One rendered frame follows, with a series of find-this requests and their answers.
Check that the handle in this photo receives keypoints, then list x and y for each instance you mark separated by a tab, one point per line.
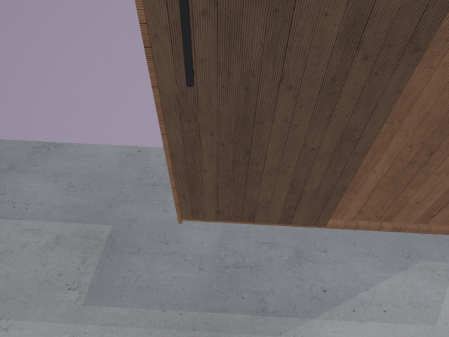
186	42

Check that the wardrobe door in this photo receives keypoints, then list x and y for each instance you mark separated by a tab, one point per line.
288	98
404	177

